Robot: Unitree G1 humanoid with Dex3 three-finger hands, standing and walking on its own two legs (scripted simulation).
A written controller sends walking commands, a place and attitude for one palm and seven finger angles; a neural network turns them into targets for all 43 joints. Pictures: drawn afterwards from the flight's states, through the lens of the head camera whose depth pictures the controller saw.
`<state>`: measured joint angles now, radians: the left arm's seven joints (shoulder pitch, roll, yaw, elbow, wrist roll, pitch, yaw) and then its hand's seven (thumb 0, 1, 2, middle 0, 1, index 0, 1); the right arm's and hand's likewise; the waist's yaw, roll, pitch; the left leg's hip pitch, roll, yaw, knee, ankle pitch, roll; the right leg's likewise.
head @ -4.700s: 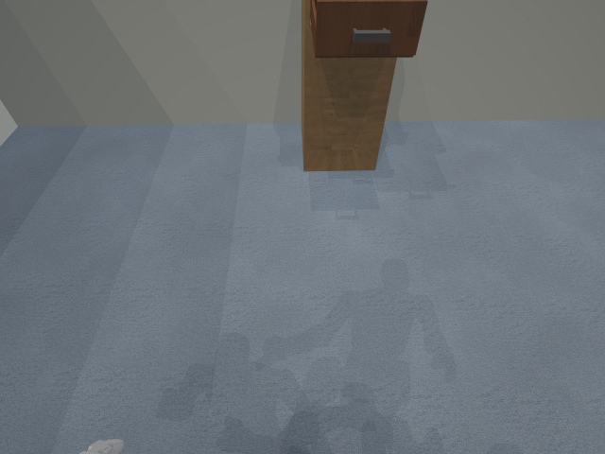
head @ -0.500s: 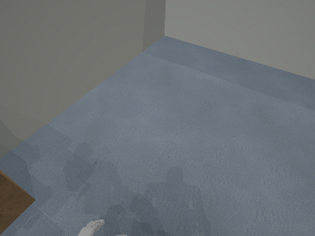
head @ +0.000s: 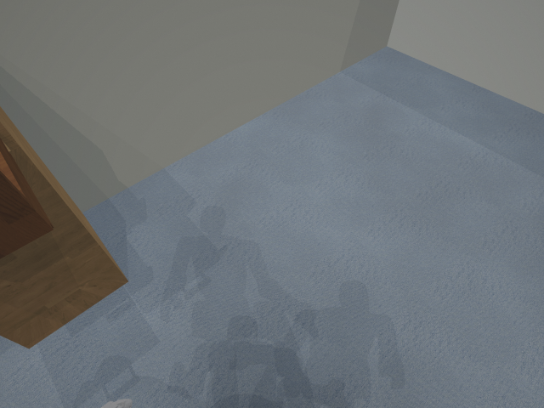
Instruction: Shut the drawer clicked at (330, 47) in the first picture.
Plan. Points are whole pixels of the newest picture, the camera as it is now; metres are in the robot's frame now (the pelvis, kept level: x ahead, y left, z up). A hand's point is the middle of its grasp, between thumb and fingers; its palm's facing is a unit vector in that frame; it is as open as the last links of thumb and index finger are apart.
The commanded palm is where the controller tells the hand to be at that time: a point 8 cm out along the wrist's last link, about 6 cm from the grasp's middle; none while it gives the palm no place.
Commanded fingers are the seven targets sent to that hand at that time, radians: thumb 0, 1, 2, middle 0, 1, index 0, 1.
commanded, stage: turn to face it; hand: left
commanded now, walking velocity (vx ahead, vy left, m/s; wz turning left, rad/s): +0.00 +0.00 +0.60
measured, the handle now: out of the picture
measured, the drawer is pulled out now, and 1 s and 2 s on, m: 0.29 0.29 0.29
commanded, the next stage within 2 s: take the last steps up to it in 1.06 s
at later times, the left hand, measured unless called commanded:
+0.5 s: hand out of the picture -0.06 +0.23 -0.19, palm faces +0.36 -0.89 -0.26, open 7.3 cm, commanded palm none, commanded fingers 0.00 0.90 0.90 -0.20 -0.30 -0.20 -0.30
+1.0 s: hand out of the picture -0.05 +0.20 -0.14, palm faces +0.56 -0.78 -0.28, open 7.3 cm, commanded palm none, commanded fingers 0.00 0.90 0.90 -0.20 -0.30 -0.20 -0.30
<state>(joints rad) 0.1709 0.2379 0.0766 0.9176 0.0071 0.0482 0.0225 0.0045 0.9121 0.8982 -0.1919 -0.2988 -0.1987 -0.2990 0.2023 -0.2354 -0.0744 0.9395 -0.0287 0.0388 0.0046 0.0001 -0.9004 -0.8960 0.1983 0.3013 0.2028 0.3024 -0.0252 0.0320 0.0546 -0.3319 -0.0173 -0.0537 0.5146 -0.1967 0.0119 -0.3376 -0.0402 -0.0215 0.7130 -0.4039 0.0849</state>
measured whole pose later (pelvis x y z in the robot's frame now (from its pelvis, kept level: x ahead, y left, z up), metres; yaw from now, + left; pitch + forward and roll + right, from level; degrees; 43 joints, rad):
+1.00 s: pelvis -0.02 -0.02 +0.00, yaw +36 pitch -1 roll +1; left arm 0.19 0.17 0.02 0.86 0.02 0.02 0.02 0.00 0.91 0.90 -0.20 -0.30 -0.21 -0.30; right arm 0.20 -0.27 -0.09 0.94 -0.03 0.08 0.02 0.00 -0.90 -0.90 0.20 0.30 0.20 0.30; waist -0.02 0.05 0.06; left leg -0.48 -0.03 -0.04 1.13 -0.40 -0.03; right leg -0.24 -0.07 -0.12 0.54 -0.29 0.00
